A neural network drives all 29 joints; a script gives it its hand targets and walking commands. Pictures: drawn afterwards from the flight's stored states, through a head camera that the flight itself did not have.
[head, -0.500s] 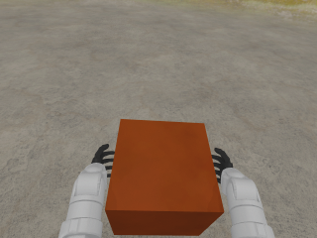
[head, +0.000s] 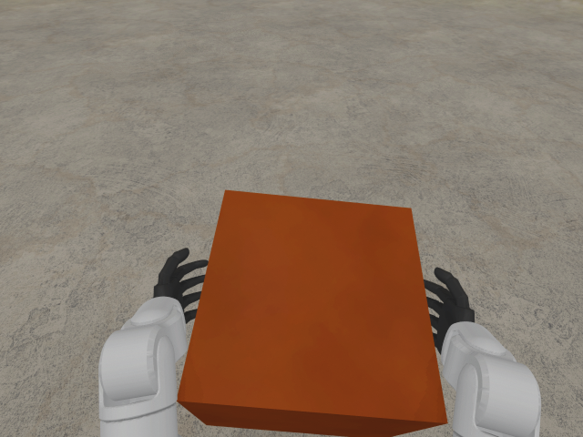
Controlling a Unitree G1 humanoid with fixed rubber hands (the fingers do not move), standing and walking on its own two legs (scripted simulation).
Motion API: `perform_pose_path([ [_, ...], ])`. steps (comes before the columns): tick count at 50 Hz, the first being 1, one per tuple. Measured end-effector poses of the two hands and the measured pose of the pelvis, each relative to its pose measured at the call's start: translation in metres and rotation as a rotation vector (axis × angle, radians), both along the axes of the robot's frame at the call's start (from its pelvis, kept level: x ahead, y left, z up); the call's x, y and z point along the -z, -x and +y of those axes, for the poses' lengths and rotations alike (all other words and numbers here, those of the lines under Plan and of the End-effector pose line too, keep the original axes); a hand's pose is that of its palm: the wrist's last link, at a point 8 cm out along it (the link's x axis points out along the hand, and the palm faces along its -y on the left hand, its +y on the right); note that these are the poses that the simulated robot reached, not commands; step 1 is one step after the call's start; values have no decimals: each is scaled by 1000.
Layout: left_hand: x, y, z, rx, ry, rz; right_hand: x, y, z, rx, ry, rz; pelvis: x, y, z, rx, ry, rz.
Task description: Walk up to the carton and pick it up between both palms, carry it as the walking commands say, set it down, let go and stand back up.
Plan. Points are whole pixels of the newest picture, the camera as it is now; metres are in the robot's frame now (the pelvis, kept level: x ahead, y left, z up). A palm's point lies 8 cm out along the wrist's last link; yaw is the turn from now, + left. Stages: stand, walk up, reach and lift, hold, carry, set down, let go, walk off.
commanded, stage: carry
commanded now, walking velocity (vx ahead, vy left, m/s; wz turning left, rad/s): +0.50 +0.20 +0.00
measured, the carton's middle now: (305, 319) +0.29 +0.00 +0.04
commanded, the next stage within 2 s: none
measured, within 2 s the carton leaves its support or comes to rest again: neither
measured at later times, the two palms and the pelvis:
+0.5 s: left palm (173, 191) +0.49 +0.24 +0.10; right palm (373, 195) +0.49 -0.11 +0.10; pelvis +0.25 +0.06 +0.01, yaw +0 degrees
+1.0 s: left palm (189, 150) +0.64 +0.25 +0.09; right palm (355, 152) +0.64 -0.09 +0.09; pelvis +0.40 +0.07 +0.01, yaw +1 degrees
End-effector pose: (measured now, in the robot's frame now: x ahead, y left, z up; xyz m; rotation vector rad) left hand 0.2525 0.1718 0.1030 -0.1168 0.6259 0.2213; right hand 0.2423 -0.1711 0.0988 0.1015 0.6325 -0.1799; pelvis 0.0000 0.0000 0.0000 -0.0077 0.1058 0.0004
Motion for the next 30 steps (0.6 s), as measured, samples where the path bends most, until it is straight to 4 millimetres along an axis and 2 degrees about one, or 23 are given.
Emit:
perform_pose_path([
  [3,10,-19,4,-9,14,46,2,-23,4,-4,7,41,-1,-28,2,-12,-21,18],
  [7,13,-51,20,-31,-1,57,7,-66,20,-21,-15,43,1,-66,15,-22,-35,21],
  [12,21,-108,48,-40,3,17,11,-128,48,-30,-16,-1,17,-129,41,-19,-30,-6],
  [15,20,-140,59,-38,9,47,11,-157,59,-24,-15,31,10,-161,52,-7,-19,-9],
  [23,8,-216,65,-15,21,61,-4,-224,65,-2,1,47,-10,-235,61,12,0,-34],
  [30,4,-280,61,-42,-1,27,-4,-299,60,-31,-14,8,-3,-301,52,-3,-12,-36],
])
